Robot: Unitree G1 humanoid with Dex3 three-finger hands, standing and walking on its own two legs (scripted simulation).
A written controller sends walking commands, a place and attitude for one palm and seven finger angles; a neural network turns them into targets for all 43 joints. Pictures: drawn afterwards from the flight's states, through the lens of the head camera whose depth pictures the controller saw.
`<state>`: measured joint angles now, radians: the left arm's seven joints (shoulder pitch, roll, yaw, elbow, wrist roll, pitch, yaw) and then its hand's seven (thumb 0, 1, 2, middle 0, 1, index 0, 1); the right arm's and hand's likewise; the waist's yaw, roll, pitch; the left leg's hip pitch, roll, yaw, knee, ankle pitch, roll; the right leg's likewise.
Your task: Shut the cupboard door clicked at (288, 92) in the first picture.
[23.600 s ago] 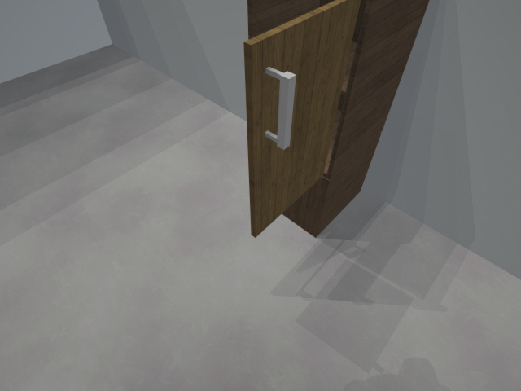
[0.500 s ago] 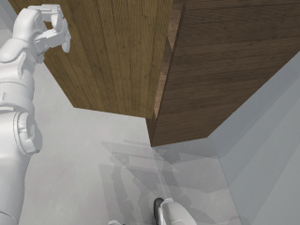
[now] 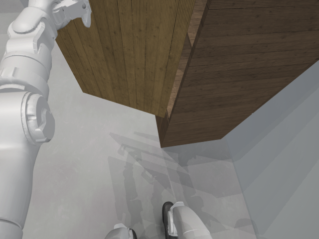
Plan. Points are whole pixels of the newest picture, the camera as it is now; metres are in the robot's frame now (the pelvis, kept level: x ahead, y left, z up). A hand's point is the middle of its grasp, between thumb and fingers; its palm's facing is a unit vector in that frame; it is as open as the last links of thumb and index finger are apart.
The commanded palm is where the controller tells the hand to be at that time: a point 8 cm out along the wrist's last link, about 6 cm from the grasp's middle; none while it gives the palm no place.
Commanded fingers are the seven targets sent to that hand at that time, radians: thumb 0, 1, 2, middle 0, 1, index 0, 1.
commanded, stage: pull the fist back off the door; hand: left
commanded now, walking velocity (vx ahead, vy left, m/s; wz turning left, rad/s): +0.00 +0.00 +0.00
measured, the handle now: out of the picture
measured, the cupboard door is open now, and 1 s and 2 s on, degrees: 63 56 56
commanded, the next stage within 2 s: draw the hand back to the body in 0.82 s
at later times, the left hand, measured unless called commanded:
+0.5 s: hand (90, 10) +0.56 +0.06 +0.17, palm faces +0.03 -1.00 -0.02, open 3.1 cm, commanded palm +0.52 +0.10 +0.16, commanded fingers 0.00 0.90 0.90 -1.30 -1.50 -1.30 -1.50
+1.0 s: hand (96, 33) +0.51 +0.05 +0.16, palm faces +0.01 -1.00 +0.01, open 3.1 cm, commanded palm +0.46 +0.11 +0.16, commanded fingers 0.00 0.90 0.90 -1.30 -1.50 -1.30 -1.50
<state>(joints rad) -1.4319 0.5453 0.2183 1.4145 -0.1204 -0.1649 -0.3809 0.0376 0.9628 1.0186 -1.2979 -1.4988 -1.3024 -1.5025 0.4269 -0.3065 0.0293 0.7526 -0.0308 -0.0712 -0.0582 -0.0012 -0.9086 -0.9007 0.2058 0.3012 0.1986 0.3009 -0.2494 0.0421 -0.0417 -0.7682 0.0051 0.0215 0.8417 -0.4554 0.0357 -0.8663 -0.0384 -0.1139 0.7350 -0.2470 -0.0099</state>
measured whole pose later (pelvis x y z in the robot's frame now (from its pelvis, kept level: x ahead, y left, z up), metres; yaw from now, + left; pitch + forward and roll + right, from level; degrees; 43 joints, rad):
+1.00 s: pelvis +0.00 -0.01 +0.02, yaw -2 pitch +12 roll +0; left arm -1.03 0.21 0.25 1.20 -0.06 -0.29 0.08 0.02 0.90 0.90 -1.30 -1.50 -1.30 -1.50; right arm 0.34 -0.24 0.02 0.68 -0.01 -0.05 0.01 0.00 -0.91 -0.90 0.20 0.30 0.20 0.30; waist -0.13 0.03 -0.06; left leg -0.47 0.00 0.07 0.64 -0.38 0.03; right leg -0.61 -0.03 -0.07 0.61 -0.20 -0.02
